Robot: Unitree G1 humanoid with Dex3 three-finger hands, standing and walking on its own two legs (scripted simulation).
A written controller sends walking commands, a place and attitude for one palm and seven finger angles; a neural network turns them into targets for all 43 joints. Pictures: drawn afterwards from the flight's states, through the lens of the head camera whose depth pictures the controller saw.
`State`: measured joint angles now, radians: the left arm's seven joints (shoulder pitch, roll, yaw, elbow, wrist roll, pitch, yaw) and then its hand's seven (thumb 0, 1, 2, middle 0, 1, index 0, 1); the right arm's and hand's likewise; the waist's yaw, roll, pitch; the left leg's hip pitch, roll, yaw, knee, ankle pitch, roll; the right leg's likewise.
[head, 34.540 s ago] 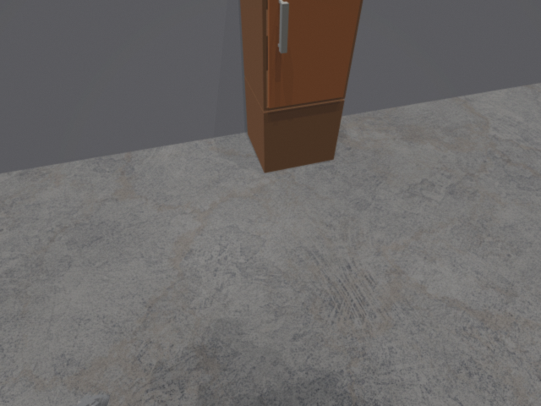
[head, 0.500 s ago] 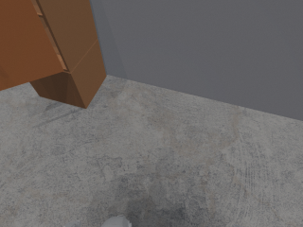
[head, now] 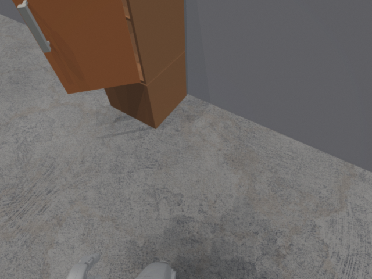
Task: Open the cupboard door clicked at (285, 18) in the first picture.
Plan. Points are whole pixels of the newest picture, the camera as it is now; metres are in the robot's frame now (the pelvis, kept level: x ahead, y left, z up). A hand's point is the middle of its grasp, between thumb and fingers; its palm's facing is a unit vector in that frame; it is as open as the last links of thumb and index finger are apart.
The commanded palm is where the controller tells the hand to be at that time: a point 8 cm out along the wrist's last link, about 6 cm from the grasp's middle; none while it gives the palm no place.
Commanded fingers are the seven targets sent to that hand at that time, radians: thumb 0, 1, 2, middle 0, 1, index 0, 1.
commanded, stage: turn to face it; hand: left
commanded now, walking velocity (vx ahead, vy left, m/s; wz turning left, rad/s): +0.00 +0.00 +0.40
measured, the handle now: (36, 27) +0.96 +0.63 +0.03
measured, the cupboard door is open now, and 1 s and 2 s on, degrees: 46 46 46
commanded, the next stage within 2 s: take the last steps up to it in 0.30 s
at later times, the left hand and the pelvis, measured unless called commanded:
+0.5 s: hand out of the picture +0.04 +0.23 -0.16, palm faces +0.23 -0.95 -0.23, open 7.4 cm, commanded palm none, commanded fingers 0.00 0.90 0.90 -0.20 -0.30 -0.20 -0.30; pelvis +0.02 +0.02 +0.01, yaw +11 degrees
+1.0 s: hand out of the picture +0.00 +0.26 -0.19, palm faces +0.39 -0.90 -0.18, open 7.4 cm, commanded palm none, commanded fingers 0.00 0.90 0.90 -0.20 -0.30 -0.20 -0.30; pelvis +0.11 +0.10 -0.01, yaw +19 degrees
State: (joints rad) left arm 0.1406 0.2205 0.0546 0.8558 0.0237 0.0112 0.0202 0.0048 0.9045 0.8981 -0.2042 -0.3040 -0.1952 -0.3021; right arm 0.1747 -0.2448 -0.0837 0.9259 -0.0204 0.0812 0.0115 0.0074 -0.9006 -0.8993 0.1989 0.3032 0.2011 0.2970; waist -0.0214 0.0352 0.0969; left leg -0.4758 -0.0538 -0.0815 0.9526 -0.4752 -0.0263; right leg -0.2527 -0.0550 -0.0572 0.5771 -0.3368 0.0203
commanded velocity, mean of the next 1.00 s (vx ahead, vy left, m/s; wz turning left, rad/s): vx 0.19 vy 0.08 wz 0.19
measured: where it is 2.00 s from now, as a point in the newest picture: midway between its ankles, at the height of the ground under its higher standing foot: (144, 221)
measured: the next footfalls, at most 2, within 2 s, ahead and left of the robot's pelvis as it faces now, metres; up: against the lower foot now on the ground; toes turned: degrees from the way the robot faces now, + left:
left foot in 0.24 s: +0.05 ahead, +0.13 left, +0.00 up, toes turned +10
right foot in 0.58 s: +0.08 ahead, -0.12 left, +0.00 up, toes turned +8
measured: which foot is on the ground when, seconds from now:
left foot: up 0.00-0.22, down 0.24-0.58, up 0.60-0.90, down 0.92-1.00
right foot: down 0.00-0.22, up 0.24-0.56, down 0.58-0.92, up 0.94-1.00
